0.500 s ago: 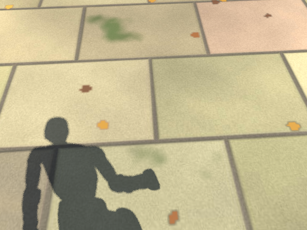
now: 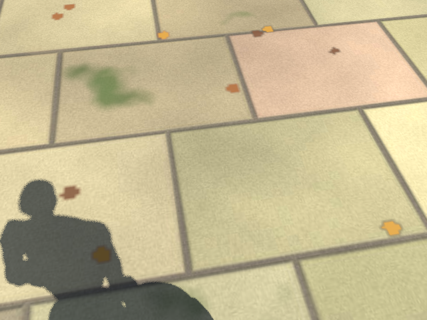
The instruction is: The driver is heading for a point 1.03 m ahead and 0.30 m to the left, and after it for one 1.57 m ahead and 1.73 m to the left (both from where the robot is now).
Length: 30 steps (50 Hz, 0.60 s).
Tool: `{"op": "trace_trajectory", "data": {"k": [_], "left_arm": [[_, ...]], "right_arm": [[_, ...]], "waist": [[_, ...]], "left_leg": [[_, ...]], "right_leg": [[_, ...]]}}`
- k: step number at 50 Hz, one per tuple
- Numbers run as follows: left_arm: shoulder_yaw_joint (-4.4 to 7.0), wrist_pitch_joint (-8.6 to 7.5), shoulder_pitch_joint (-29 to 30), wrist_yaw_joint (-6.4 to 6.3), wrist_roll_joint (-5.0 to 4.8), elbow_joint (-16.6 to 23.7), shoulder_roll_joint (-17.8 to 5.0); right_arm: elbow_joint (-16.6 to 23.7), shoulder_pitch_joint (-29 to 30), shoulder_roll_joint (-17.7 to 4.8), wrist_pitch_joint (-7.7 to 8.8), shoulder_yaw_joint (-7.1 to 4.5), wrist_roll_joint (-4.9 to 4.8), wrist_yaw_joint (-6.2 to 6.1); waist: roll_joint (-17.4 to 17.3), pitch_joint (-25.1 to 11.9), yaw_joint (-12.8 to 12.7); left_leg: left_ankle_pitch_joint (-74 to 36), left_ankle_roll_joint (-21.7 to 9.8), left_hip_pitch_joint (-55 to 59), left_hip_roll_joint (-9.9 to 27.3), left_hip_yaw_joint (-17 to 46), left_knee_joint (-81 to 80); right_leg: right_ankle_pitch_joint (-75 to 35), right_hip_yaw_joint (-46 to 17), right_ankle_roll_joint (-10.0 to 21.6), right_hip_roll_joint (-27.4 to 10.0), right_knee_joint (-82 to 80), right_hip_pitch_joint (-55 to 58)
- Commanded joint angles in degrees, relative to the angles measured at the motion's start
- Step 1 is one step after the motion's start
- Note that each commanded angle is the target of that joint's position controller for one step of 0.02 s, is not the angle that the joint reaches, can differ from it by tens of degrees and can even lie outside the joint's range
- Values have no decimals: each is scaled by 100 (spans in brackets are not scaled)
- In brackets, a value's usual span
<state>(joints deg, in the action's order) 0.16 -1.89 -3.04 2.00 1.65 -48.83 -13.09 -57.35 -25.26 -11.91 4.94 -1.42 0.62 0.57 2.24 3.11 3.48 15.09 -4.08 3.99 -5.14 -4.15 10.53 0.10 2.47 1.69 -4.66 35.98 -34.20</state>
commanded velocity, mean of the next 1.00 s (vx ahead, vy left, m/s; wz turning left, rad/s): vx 0.50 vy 0.00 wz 0.28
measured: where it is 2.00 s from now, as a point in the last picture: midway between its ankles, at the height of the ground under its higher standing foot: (133, 184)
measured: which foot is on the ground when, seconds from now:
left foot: down 0.00-0.12, up 0.14-0.64, down 0.66-1.00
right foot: up 0.00-0.08, down 0.10-0.68, up 0.70-1.00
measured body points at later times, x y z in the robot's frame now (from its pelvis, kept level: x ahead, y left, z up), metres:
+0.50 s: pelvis +0.27 -0.04 +0.00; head +0.29 -0.04 +0.45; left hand +0.21 +0.21 -0.14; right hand +0.42 -0.27 -0.13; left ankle +0.42 +0.11 -0.69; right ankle +0.19 -0.10 -0.74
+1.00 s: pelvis +0.53 +0.04 +0.00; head +0.56 +0.06 +0.45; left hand +0.61 +0.33 -0.11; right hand +0.62 -0.23 -0.12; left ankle +0.47 +0.07 -0.74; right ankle +0.73 -0.09 -0.68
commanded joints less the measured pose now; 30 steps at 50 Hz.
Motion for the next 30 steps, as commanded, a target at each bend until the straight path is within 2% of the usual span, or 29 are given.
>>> {"op": "trace_trajectory", "data": {"k": [1,3,4,5,6,7,8,9,10,11,12,13,14,17,21,24,27,28,30], "left_arm": [[98,-119,590,-28,-5,499,-445],[165,-173,113,-71,6,369,-552],[228,-219,-586,-113,22,136,-634],[324,-282,-1579,-175,98,-187,-831],[474,-305,-2458,-259,257,-306,-1380],[565,-203,-2502,-223,95,-379,-1570],[505,-162,-1898,-184,-57,-290,-1243],[415,-192,-1436,-167,-86,-223,-892],[350,-235,-1213,-158,-56,-245,-638],[286,-280,-1147,-169,-75,-330,-446],[286,-318,-1181,-191,-75,-391,-476],[283,-371,-1325,-185,-74,-469,-455],[297,-413,-1448,-185,-114,-556,-507],[324,-457,-1699,-203,-91,-684,-633],[285,-458,-1957,-220,-77,-789,-555],[263,-471,-2173,-264,-69,-876,-536],[258,-439,-2423,-331,-35,-1003,-555],[267,-421,-2435,-355,-26,-1025,-593],[291,-385,-2320,-402,-12,-1013,-716]], "right_arm": [[46,-319,-895,13,-177,49,-82],[32,-144,-973,-12,-196,72,-121],[22,-68,-1000,-35,-200,67,-118],[57,-21,-944,-41,-172,39,-111],[315,-187,-548,-17,-54,-96,-72],[273,-606,-474,-20,-82,-173,-48],[292,-119,-956,-55,-208,-33,-92],[405,301,-831,-13,-192,-22,-57],[412,434,-693,-10,-176,-33,-36],[420,519,-642,-86,-186,69,-4],[359,260,-502,-167,-153,120,40],[338,268,-469,-221,-147,144,62],[371,353,-432,-260,-148,158,88],[561,998,-466,-322,-157,122,137],[817,1763,-392,-306,-117,56,152],[998,2271,-312,-287,-54,66,167],[1181,2636,-314,-263,-33,94,182],[1221,2662,-334,-254,-42,103,186],[1197,2428,-394,-245,-86,118,163]], "waist": [[-614,259,-56],[-674,34,-328],[-620,-325,-627],[-443,-887,-1019],[357,-1712,-1164],[1278,-2285,-959],[307,-1424,-809],[71,-740,-690],[-72,-366,-502],[-75,-141,-330],[202,-227,-204],[127,-227,-180],[129,-195,-147],[26,54,-221],[40,226,-386],[70,294,-536],[61,363,-637],[78,351,-613],[186,151,-440]], "left_leg": [[-3202,-660,77,1770,703,70],[-4447,-541,214,1789,614,731],[-4931,-460,152,1674,505,1547],[-4402,-347,-472,1439,302,2707],[-2223,-147,-2071,996,18,4639],[1506,-27,-3528,22,200,6266],[1192,-118,-4064,439,744,6528],[704,-133,-4088,653,759,6323],[402,-124,-3857,857,734,5932],[231,-91,-3592,986,739,5621],[163,-12,-3316,993,690,5485],[135,43,-3272,995,645,5453],[70,103,-3338,1014,583,5352],[-511,224,-3919,1108,541,4891],[-1285,232,-4182,989,507,3900],[-1639,146,-4078,908,215,3172],[-1412,-39,-4105,819,-33,2684],[-1206,-123,-4054,762,-110,2566],[-687,-343,-3574,477,-350,2411]], "right_leg": [[318,111,169,196,-331,74],[840,186,364,449,-594,813],[869,268,495,636,-883,1638],[737,74,694,460,-1039,2997],[1363,-1818,1144,-1086,-1126,4713],[1504,-4180,1803,-2048,-1889,5449],[1635,-3532,1613,-1738,-1967,4811],[1329,-2738,1485,-1511,-2133,3986],[877,-2174,1262,-1228,-2363,3341],[532,-1693,976,-877,-2500,2886],[292,-1484,994,-870,-2578,2697],[-82,-1377,1030,-819,-2616,2663],[-138,-1241,1078,-781,-2705,2595],[-138,-819,1031,-710,-2989,2687],[-436,-228,818,-576,-3065,2898],[-867,103,733,-640,-3048,3196],[-1480,327,699,-809,-2777,3801],[-1859,399,676,-865,-2592,3996],[-3475,604,599,-918,-1918,4238]]}}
